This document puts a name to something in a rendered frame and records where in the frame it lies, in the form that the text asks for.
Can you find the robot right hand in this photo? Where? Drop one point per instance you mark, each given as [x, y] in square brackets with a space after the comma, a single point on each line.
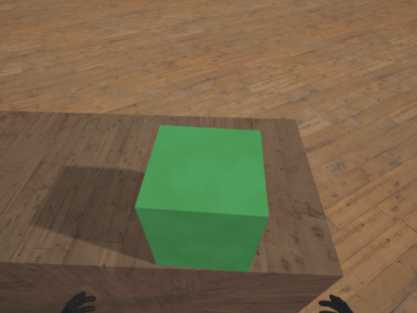
[337, 304]

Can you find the carton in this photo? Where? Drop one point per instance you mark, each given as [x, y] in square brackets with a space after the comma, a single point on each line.
[203, 201]

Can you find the pedestal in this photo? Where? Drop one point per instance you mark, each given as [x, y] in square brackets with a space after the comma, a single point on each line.
[69, 183]

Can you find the robot left hand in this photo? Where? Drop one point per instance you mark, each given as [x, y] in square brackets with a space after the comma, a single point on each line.
[78, 300]

